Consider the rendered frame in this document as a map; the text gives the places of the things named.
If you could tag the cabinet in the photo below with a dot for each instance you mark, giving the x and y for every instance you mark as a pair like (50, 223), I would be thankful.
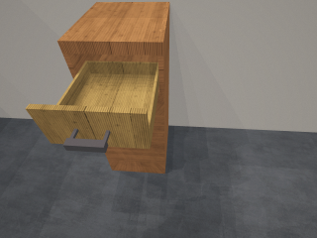
(133, 32)

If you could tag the handle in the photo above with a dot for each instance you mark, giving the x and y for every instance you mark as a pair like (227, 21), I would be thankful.
(86, 145)

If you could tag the drawer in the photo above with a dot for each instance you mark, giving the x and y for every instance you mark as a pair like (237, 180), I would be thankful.
(117, 96)

